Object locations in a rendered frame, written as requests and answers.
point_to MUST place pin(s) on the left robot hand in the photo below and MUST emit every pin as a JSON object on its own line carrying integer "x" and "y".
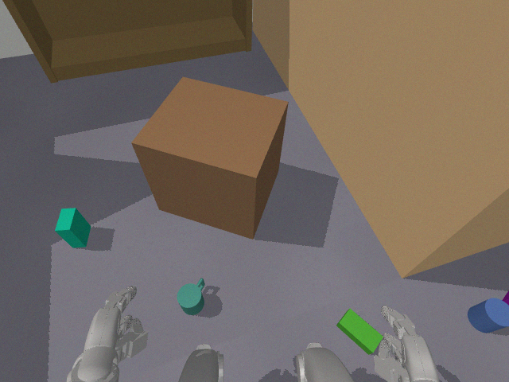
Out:
{"x": 108, "y": 328}

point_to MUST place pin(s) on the right robot hand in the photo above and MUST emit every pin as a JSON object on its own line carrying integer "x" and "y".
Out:
{"x": 413, "y": 359}

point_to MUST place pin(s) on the bookshelf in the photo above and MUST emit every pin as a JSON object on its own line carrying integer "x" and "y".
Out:
{"x": 77, "y": 38}

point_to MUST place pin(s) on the left robot arm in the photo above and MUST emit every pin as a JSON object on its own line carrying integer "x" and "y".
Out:
{"x": 97, "y": 364}

